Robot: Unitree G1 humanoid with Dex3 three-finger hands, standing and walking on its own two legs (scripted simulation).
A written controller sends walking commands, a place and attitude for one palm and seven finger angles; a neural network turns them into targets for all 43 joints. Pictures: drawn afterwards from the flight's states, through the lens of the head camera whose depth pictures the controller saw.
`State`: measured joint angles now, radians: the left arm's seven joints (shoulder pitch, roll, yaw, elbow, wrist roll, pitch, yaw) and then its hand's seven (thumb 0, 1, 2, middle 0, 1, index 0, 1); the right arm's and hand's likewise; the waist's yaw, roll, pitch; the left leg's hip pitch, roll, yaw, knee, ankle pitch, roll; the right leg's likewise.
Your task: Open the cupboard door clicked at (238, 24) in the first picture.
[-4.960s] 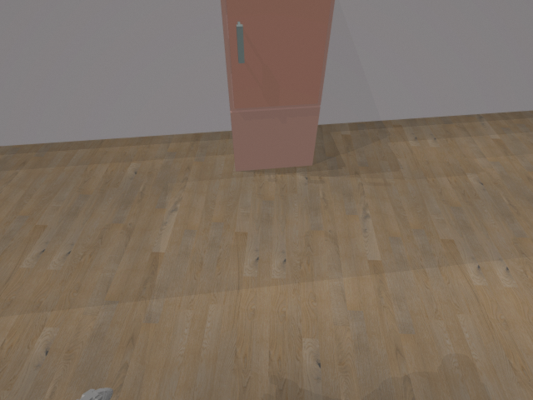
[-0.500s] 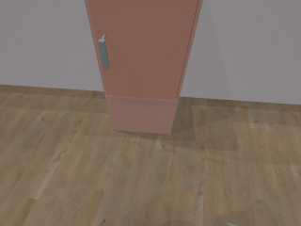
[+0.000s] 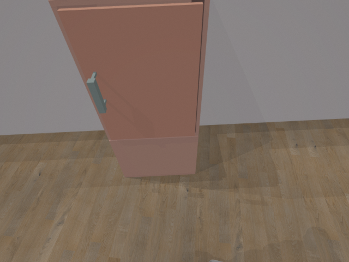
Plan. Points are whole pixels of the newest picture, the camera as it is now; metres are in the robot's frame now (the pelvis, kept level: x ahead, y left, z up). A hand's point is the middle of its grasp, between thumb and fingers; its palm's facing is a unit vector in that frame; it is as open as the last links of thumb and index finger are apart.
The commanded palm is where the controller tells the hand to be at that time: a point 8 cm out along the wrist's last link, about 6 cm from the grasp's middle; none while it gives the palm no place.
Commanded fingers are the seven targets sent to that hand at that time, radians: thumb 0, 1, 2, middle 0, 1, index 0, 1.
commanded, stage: take the last steps up to it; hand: left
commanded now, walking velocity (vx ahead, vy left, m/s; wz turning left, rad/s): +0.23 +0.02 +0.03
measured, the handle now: (98, 92) +0.68 +0.29 -0.02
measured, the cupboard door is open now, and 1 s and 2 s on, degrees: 0 0 0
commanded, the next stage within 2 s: come to a stop and stand still in 0.30 s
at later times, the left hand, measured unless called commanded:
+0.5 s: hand out of the picture +0.07 +0.14 -0.16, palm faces +0.15 -0.98 -0.15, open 7.4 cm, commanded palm none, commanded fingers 0.00 0.90 0.90 -0.20 -0.30 -0.20 -0.30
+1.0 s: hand out of the picture +0.14 +0.16 -0.15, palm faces +0.05 -0.96 -0.29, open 7.4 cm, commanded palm none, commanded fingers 0.00 0.90 0.90 -0.20 -0.30 -0.20 -0.30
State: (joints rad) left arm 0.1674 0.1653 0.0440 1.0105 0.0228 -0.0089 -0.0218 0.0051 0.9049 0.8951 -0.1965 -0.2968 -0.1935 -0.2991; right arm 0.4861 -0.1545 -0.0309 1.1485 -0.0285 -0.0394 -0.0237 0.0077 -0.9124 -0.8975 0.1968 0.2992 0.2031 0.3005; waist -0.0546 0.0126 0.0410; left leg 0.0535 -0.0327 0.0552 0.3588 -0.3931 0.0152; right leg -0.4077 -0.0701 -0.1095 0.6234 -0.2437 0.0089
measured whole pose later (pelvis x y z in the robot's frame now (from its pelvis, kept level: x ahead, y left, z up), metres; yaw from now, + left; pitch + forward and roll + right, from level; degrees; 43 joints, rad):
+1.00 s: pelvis +0.11 -0.04 +0.01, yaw +0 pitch -1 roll +2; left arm 0.27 0.19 0.04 1.03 0.03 0.02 0.03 0.00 0.91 0.90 -0.19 -0.30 -0.19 -0.30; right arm 0.20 -0.21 -0.07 1.06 -0.02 0.07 -0.01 0.00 -0.92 -0.90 0.20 0.30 0.20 0.30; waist 0.01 0.03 0.00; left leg -0.38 0.06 0.06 0.67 -0.36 -0.02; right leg -0.22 -0.04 -0.07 0.57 -0.32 -0.02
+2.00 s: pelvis +0.11 +0.00 +0.01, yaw +0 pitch -1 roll +1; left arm 0.27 0.17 0.00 1.10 0.02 0.00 0.03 0.00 0.90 0.89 -0.20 -0.30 -0.20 -0.30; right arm 0.31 -0.13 0.00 1.11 -0.02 -0.02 -0.03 0.01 -0.91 -0.90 0.20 0.30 0.20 0.30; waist -0.01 -0.03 0.05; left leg -0.12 -0.02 0.08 0.41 -0.28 0.03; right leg -0.19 -0.09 -0.06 0.47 -0.26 0.04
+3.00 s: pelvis +0.05 +0.01 +0.01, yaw +0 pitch -1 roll -1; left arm 0.36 0.12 0.05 1.05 0.03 0.02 0.01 0.00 0.91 0.89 -0.20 -0.30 -0.19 -0.30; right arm 0.43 -0.15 -0.03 1.13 -0.03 0.02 -0.02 0.01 -0.91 -0.90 0.20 0.30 0.20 0.30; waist -0.02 0.03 -0.01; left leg -0.23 -0.01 0.07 0.46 -0.23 0.06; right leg -0.31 -0.04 -0.11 0.74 -0.42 -0.01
